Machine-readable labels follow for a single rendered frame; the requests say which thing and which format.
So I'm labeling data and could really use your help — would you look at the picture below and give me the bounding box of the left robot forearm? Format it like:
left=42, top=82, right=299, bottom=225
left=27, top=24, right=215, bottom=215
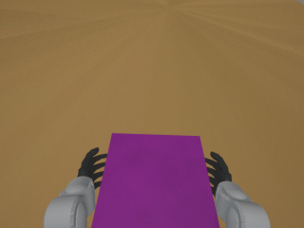
left=43, top=176, right=96, bottom=228

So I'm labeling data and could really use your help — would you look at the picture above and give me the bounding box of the carton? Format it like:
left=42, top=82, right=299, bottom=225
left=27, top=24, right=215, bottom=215
left=91, top=133, right=220, bottom=228

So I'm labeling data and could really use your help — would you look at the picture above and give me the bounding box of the robot right hand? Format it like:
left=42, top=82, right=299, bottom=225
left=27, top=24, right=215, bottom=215
left=204, top=151, right=232, bottom=197

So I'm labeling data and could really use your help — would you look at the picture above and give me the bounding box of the right robot forearm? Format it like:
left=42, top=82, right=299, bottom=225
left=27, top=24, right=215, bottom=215
left=215, top=180, right=271, bottom=228

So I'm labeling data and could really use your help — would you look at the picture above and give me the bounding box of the robot left hand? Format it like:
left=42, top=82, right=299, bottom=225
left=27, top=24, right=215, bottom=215
left=77, top=147, right=107, bottom=189

